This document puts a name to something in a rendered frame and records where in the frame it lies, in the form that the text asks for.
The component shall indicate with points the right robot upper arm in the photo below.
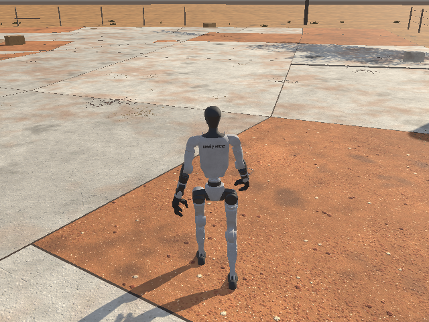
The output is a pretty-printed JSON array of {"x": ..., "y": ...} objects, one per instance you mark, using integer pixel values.
[{"x": 237, "y": 150}]

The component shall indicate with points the robot left forearm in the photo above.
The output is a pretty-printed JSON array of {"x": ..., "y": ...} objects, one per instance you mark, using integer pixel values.
[{"x": 183, "y": 178}]

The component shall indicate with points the robot right hand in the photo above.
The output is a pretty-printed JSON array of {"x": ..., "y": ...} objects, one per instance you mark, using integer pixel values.
[{"x": 241, "y": 182}]

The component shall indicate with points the humanoid robot torso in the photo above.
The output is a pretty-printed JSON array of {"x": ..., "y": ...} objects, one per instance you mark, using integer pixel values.
[{"x": 214, "y": 161}]

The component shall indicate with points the robot right forearm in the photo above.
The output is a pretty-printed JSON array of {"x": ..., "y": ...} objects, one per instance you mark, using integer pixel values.
[{"x": 244, "y": 173}]

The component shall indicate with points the robot head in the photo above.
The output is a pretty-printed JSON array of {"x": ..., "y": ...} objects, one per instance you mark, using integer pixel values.
[{"x": 212, "y": 116}]

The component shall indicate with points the left robot upper arm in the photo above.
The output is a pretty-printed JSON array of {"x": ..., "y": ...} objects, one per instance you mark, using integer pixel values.
[{"x": 189, "y": 154}]

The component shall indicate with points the robot left hand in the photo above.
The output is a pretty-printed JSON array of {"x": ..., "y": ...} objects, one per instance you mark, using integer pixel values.
[{"x": 175, "y": 205}]

